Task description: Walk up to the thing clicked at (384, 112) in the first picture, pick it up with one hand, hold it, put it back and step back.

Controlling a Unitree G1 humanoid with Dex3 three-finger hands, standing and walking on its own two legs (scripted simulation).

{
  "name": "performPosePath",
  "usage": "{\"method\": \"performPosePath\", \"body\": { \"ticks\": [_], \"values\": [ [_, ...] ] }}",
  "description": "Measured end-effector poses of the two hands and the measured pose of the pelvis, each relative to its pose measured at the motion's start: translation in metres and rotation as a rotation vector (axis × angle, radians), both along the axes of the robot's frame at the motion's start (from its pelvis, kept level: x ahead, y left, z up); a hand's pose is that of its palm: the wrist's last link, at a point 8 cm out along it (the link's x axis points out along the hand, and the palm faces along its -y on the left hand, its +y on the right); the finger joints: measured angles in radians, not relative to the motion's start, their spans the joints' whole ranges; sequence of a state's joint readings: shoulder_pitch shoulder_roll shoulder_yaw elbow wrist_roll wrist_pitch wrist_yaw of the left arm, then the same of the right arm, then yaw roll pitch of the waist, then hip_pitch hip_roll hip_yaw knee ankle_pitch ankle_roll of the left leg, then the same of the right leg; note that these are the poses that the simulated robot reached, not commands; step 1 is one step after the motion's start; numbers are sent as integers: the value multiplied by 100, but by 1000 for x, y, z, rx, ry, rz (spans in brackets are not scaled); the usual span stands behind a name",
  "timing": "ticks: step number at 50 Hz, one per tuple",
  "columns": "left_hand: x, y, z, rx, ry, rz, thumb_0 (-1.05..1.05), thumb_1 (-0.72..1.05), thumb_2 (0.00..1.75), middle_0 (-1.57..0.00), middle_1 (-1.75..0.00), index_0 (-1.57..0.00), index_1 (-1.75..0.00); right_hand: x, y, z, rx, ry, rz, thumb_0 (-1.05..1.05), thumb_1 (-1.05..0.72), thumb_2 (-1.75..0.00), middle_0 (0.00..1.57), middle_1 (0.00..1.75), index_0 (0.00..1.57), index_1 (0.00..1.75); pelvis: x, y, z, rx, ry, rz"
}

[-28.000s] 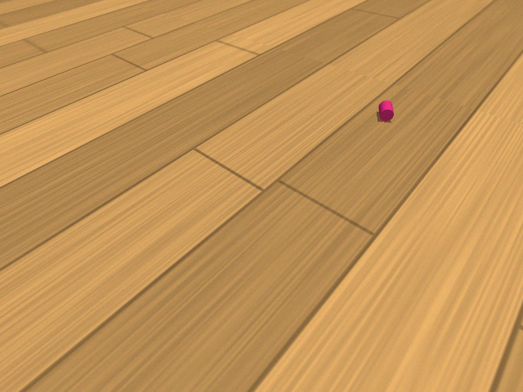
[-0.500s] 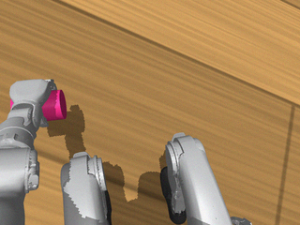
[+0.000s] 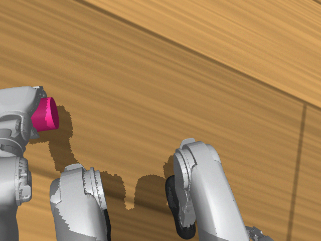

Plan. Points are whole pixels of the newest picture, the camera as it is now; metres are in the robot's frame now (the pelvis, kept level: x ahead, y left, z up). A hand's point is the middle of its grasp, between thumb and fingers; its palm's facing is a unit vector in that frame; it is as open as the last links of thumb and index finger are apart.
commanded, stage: rest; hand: left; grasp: from above
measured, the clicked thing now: (30, 116) +0.47 +0.28 -0.22
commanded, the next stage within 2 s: open in 1.28 s
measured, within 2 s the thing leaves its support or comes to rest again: rests again in 2.00 s
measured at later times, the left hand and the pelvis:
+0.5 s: hand (36, 117) +0.47 +0.27 -0.24, palm faces -0.47 -0.06 -0.88, open 11.2 cm; pelvis +0.01 +0.00 -0.01, yaw -2 degrees
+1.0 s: hand (36, 119) +0.46 +0.28 -0.25, palm faces -0.48 -0.09 -0.87, open 11.1 cm; pelvis +0.00 +0.01 -0.02, yaw -4 degrees
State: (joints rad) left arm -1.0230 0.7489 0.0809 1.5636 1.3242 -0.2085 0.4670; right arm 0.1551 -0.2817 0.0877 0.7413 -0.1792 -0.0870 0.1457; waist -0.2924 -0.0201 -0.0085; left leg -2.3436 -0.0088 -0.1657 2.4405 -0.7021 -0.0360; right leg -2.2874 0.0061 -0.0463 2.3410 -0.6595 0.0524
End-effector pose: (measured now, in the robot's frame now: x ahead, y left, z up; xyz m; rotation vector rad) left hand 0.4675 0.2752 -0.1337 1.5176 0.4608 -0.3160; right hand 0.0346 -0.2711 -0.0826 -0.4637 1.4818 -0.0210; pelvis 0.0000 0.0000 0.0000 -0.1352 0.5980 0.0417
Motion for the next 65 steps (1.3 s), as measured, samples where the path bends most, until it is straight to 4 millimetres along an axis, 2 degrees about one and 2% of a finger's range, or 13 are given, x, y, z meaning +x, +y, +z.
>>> {"method": "performPosePath", "body": {
  "ticks": [11,27,45,65],
  "values": [
    [2,-2,-20,-16,19,9,0,-14,46,-67,-43,-69,-44,-4,3,-5,13,19,19,0,-90,-89,20,30,20,30,2,0,-8,-12,-11,-13],
    [7,-2,-47,-29,1,12,0,-13,44,-68,-41,-70,-42,-6,5,1,13,52,60,0,-91,-89,20,30,20,30,6,4,-15,-37,-21,-21],
    [3,2,-56,-39,4,37,1,-12,41,-70,-37,-72,-38,-6,10,5,30,41,94,0,-91,-90,20,30,20,30,4,7,-17,-56,-40,-29],
    [5,4,-60,-34,6,21,0,-15,41,-72,-37,-74,-38,-19,12,10,36,70,129,0,-91,-90,20,30,20,30,1,7,-20,-64,-67,-40]
  ]
}}
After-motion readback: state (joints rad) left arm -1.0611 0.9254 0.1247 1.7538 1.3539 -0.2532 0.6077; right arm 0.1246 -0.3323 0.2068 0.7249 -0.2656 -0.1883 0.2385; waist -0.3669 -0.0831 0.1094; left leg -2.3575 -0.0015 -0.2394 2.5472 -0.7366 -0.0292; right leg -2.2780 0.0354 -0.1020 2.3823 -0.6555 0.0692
